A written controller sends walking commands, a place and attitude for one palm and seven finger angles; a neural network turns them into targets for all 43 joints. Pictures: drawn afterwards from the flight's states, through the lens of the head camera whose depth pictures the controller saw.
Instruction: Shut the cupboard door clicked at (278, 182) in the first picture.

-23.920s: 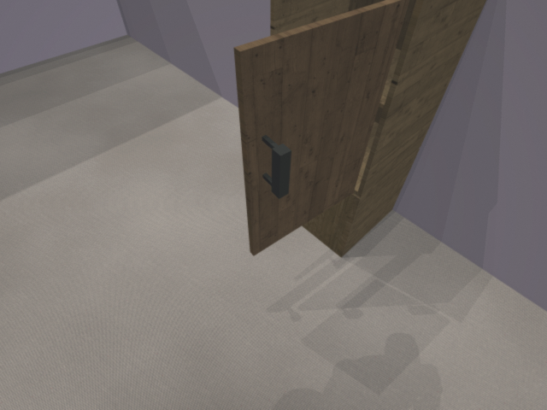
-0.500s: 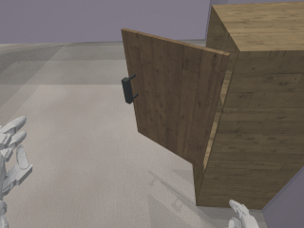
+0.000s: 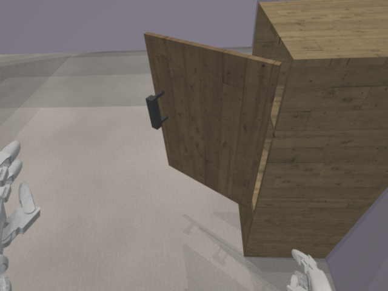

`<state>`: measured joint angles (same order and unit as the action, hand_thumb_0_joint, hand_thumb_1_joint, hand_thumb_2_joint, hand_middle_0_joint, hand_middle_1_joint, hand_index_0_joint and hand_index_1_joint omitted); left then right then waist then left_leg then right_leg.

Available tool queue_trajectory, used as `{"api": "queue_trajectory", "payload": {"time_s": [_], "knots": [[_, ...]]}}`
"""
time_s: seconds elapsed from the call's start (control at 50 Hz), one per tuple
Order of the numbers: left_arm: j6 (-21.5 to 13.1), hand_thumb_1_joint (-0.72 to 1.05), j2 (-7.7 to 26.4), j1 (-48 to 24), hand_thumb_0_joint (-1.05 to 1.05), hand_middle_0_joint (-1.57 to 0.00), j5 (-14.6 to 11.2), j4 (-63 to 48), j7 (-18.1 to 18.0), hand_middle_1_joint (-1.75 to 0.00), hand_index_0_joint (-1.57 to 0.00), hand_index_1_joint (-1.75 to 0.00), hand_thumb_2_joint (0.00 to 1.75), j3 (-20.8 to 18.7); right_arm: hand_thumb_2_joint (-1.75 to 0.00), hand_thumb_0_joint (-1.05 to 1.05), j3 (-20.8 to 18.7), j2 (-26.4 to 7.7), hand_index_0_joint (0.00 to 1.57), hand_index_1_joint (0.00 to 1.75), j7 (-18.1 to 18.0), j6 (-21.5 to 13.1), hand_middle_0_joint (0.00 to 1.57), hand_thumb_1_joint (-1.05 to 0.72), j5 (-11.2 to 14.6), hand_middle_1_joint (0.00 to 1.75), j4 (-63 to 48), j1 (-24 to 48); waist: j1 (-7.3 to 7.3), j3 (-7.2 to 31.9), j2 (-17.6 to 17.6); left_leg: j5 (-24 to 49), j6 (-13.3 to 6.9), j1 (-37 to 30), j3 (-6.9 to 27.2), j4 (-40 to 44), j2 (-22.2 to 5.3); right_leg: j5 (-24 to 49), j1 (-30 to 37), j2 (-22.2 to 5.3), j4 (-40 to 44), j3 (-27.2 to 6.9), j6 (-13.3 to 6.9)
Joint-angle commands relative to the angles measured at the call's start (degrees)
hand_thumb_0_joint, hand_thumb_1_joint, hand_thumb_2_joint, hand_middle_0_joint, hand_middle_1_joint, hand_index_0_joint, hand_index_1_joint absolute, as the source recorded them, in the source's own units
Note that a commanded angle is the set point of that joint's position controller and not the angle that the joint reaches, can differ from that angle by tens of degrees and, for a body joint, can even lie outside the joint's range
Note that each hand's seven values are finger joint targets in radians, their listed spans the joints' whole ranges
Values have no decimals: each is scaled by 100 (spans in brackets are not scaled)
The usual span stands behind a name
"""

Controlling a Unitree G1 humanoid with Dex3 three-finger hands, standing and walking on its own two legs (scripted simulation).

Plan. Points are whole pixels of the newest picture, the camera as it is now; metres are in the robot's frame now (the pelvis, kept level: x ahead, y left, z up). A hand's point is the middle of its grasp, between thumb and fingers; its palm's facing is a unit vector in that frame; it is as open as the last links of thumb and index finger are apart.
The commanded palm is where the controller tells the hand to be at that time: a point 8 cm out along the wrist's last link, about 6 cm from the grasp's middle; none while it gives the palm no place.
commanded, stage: step back with the hand held close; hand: left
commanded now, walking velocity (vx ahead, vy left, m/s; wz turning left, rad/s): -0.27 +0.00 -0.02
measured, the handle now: (158, 109) +0.69 +0.20 +0.00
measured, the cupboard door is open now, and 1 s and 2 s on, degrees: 56 56 56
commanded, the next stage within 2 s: stop stepping back and stand still in 1.50 s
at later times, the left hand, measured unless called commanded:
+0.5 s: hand (10, 232) +0.16 +0.29 +0.16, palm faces +0.43 -0.76 -0.49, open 7.4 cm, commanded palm +0.10 +0.32 +0.17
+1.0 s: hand out of the picture +0.12 +0.29 +0.16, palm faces +0.48 -0.73 -0.49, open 7.4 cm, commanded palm +0.05 +0.32 +0.17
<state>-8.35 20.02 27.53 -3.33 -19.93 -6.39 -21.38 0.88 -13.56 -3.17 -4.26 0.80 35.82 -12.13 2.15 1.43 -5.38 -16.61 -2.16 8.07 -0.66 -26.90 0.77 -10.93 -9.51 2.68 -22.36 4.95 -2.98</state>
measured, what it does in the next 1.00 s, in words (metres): shifts its weight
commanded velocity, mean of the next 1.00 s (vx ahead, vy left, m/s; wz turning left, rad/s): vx -0.31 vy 0.00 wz -0.01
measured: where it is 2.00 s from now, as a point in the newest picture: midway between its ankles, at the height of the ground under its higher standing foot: outside the picture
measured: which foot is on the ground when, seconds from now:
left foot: down 0.00-1.00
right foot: down 0.00-1.00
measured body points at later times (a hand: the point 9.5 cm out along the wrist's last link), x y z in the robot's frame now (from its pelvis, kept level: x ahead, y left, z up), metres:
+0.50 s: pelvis -0.05 +0.03 -0.02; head -0.05 +0.03 +0.43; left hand +0.13 +0.33 +0.18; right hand +0.12 -0.22 -0.09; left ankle -0.02 +0.09 -0.74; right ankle +0.02 -0.09 -0.74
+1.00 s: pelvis -0.09 +0.02 -0.03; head -0.08 +0.03 +0.42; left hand +0.08 +0.33 +0.18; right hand +0.07 -0.23 -0.10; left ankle -0.02 +0.09 -0.74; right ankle +0.00 -0.10 -0.74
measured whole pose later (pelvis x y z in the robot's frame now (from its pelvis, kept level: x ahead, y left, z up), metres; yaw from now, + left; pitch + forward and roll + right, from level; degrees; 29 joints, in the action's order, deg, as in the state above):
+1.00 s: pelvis -0.09 +0.02 -0.03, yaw +0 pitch +0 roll -1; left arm -14.5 24.5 29.1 0.1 -28.4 -8.5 -28.3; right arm 0.1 -12.6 -4.0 -3.2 -0.4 33.3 -13.3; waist -0.4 -0.4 0.6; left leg -15.8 -4.0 26.0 -1.8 -41.3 2.0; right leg -12.4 -26.1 3.5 -38.3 -2.1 -0.3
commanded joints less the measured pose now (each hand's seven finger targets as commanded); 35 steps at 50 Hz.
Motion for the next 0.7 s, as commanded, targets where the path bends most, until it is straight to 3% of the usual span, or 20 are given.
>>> {"api": "queue_trajectory", "payload": {"time_s": [0.0, 0.04, 0.1, 0.16, 0.18, 0.24, 0.3, 0.36, 0.38, 0.42, 0.46, 0.54, 0.6, 0.64, 0.66, 0.68], "knots": [[-565, 90, 1193, -168, 0, -20, -24, -1191, -187, -30, -20, -30, 90, -695, -90, 0, -380, -644, 20, 30, -27, -103, 20, -90, 47, 30, -920, 572, -205, 395, 629, 260, 19, 750, 410, -316, -220, 173, -87, -1571, 605, -1577, -300], [-597, 90, 1312, 27, 0, -20, -47, -1438, -248, -30, -20, -30, 90, -812, -90, 0, -403, -671, 20, 30, -58, -37, 20, -90, 59, 30, -991, 574, -236, 660, 417, 680, 40, 671, 421, -129, -299, 791, 9, -1471, 210, -1384, -246], [-568, 90, 1451, 173, 0, -20, -80, -1623, -290, -30, -20, -30, 90, -974, -90, 0, -405, -743, 20, 30, -150, 60, 20, -90, 45, 30, -1096, 639, -203, 823, 154, 2052, 128, 735, 624, 180, -535, 1753, 194, -1001, -573, -923, -22], [-468, 90, 1583, 126, 0, -20, -71, -1708, -293, -30, -20, -30, 90, -1094, -90, 0, -427, -782, 20, 30, -233, 171, 20, -90, 26, 30, -1198, 674, -149, 931, -7, 2872, 197, 920, 709, 246, -720, 2072, 345, -747, -978, -767, 139], [-444, 90, 1478, 168, 0, -20, -75, -1614, -286, -30, -20, -30, 90, -1018, -90, 0, -423, -753, 20, 30, -244, 201, 20, -90, 32, 30, -1225, 630, -165, 880, 129, 2852, 208, 1020, 714, 227, -746, 2025, 345, -746, -1014, -792, 139], [-402, 90, 1430, 178, 0, -20, -53, -1642, -297, -30, -20, -30, 90, -981, -90, 0, -456, -807, 20, 30, -238, 259, 20, -90, 41, 30, -1288, 565, -185, 817, 228, 2115, 169, 1396, 792, 295, -805, 1711, 351, -738, -1106, -909, 128], [-406, 90, 1382, 246, 0, -20, -11, -1639, -305, -30, -20, -30, 90, -976, -90, 0, -432, -821, 20, 30, -237, 273, 20, -90, 24, 30, -1324, 573, -186, 624, 169, 1022, 9, 1991, 937, 532, -868, 1134, 420, -675, -1158, -948, 177], [-454, 90, 1553, 162, 0, -20, 69, -1688, -331, -30, -20, -30, 90, -1193, -90, 0, -435, -862, 20, 30, -256, 236, 20, -90, 5, 30, -1341, 609, -173, 432, 158, -334, -211, 2751, 1094, 857, -949, 754, 687, -544, -1306, -937, 275], [-489, 90, 1385, 95, 0, -20, 94, -1731, -323, -30, -20, -30, 90, -1055, -90, 0, -409, -819, 20, 30, -259, 218, 20, -90, 9, 30, -1361, 573, -208, 379, 119, -690, -247, 3004, 1127, 927, -966, 696, 791, -531, -1403, -913, 284], [-544, 90, 1399, -9, 0, -20, 148, -1699, -341, -30, -20, -30, 90, -1100, -90, 0, -407, -833, 20, 30, -267, 179, 20, -90, 0, 30, -1366, 545, -229, 270, 8, -1365, -357, 3407, 1191, 1060, -1031, 629, 929, -451, -1586, -915, 316], [-595, 90, 1525, -168, 0, -20, 217, -1787, -344, -30, -20, -30, 90, -1219, -90, 0, -421, -875, 20, 30, -270, 128, 20, -90, -30, 30, -1354, 555, -218, 261, -55, -1682, -418, 3702, 1219, 1076, -1031, 677, 1127, -419, -1661, -941, 324], [-662, 90, 1391, -294, 0, -20, 258, -1775, -366, -30, -20, -30, 90, -1099, -90, 0, -406, -838, 20, 30, -225, 52, 20, -90, -22, 30, -1354, 418, -271, 204, 238, -2140, -424, 3904, 1016, 611, -782, 270, 987, -649, -1407, -1269, 217], [-714, 90, 1429, -260, 0, -20, 266, -1843, -393, -30, -20, -30, 90, -1102, -90, 0, -396, -804, 20, 30, -190, -5, 20, -90, -39, 30, -1333, 375, -284, 170, 498, -2040, -331, 3571, 941, 210, -593, -339, 448, -878, -937, -1573, 84], [-769, 90, 1441, -265, 0, -20, 257, -1976, -430, -30, -20, -30, 90, -1084, -90, 0, -394, -799, 20, 30, -169, -47, 20, -90, -46, 30, -1305, 356, -310, 147, 454, -1966, -276, 3238, 882, -29, -496, -831, -18, -998, -617, -1707, 2], [-789, 90, 1566, -285, 0, -20, 258, -2029, -445, -30, -20, -30, 90, -1193, -90, 0, -402, -837, 20, 30, -167, -67, 20, -90, -62, 30, -1278, 367, -310, 136, 374, -1895, -261, 3109, 934, 21, -519, -891, -158, -976, -589, -1672, 0], [-831, 90, 1481, -231, 0, -20, 251, -2087, -460, -30, -20, -30, 90, -1120, -90, 0, -364, -776, 20, 30, -169, -83, 20, -90, -67, 30, -1264, 358, -316, 184, 335, -1766, -264, 3113, 1001, 165, -572, -757, -102, -923, -711, -1500, 28]]}}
